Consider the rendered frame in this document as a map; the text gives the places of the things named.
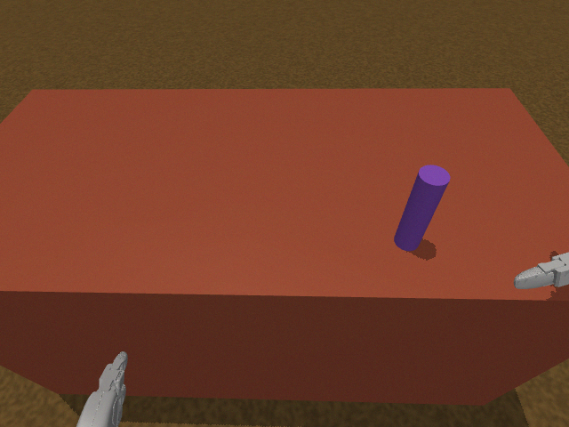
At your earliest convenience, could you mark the right robot hand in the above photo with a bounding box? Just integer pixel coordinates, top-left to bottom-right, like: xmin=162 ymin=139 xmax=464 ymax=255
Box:
xmin=514 ymin=252 xmax=569 ymax=289

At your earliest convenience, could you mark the left robot hand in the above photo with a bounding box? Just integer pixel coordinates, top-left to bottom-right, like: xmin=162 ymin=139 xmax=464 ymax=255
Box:
xmin=76 ymin=351 xmax=128 ymax=427

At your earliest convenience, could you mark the can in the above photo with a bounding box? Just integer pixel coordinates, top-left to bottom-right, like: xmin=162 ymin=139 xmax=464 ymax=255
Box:
xmin=394 ymin=165 xmax=451 ymax=251

